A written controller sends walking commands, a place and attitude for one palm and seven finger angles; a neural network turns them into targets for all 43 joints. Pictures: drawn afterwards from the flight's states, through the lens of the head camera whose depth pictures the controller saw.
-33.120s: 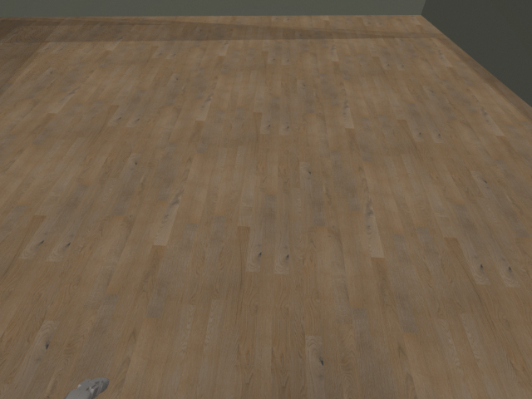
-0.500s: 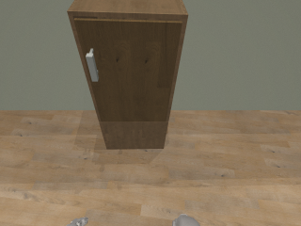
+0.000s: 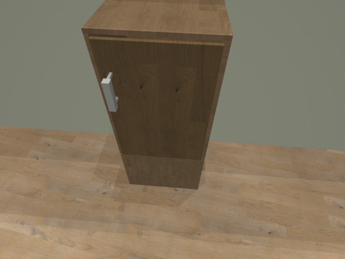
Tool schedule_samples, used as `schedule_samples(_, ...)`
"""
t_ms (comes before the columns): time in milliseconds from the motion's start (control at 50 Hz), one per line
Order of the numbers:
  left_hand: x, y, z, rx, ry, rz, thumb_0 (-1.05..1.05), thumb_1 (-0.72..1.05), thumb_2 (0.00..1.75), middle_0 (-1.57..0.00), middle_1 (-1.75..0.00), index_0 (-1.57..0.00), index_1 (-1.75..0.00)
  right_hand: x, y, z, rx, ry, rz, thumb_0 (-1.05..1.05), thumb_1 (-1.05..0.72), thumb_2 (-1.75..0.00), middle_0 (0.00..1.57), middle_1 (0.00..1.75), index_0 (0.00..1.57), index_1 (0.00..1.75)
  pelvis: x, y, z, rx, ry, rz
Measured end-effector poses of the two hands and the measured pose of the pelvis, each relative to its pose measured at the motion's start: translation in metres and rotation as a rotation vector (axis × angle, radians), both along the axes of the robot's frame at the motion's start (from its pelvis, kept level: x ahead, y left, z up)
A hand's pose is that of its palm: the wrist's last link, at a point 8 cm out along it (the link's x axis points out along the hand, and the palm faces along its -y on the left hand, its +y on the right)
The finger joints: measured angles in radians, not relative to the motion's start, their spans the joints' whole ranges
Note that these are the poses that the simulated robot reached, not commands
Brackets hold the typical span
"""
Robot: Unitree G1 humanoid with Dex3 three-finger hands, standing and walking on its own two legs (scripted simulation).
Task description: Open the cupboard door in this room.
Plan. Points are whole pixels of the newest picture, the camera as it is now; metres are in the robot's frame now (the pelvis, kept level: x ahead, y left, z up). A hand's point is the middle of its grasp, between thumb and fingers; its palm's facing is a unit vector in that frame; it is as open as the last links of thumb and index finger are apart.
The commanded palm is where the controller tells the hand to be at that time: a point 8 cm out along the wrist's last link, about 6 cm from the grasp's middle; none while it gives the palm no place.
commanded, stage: come to a stop and stand still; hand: left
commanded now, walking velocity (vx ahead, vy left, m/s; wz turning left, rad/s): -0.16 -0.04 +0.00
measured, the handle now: (111, 91) +0.60 +0.27 +0.02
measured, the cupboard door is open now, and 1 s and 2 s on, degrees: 0 0 0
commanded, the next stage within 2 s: look again from close up in 1.44 s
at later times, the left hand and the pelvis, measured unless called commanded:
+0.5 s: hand out of the picture +0.00 +0.20 -0.18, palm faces +0.02 -0.96 -0.27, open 7.4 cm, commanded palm none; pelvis -0.03 -0.01 -0.01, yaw +0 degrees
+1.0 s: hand out of the picture +0.00 +0.21 -0.18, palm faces +0.00 -0.97 -0.24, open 7.4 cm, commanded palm none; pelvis -0.05 +0.01 -0.01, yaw +0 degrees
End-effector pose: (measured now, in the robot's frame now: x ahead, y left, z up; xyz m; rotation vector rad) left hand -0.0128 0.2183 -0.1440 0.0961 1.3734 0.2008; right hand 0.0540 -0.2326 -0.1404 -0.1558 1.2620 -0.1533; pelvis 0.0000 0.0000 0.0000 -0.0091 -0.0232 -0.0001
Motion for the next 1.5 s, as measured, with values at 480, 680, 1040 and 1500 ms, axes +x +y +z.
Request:
schedule_samples(480,0.001,0.025,-0.001,0.084,-0.035,-0.078,0.01,0.91,0.9,-0.2,-0.3,-0.2,-0.3,-0.013,-0.01,-0.008,-0.01,-0.057,-0.013,0.0,-0.92,-0.89,0.21,0.3,0.21,0.3,-0.025,-0.006,-0.012,0.0,-0.012,0.001)
schedule_samples(680,0.046,0.024,0.004,0.088,-0.252,-0.126,0.01,0.91,0.9,-0.2,-0.3,-0.2,-0.3,-0.064,-0.051,0.004,-0.105,-0.062,-0.045,0.0,-0.91,-0.89,0.2,0.3,0.2,0.3,-0.035,-0.011,-0.016,-0.006,-0.062,0.001)
schedule_samples(1040,-0.003,0.042,-0.006,0.051,-0.101,-0.103,0.01,0.91,0.9,-0.2,-0.3,-0.2,-0.3,-0.111,0.003,0.0,-0.029,0.093,-0.034,0.0,-0.91,-0.89,0.2,0.3,0.2,0.3,-0.044,0.009,-0.009,-0.02,-0.028,0.002)
schedule_samples(1500,-0.076,0.014,-0.012,-0.044,0.102,-0.032,0.01,0.91,0.9,-0.2,-0.3,-0.2,-0.3,-0.082,0.034,-0.001,-0.002,0.079,-0.049,0.01,-0.93,-0.89,0.2,0.3,0.2,0.3,-0.033,0.028,-0.004,-0.011,-0.016,-0.009)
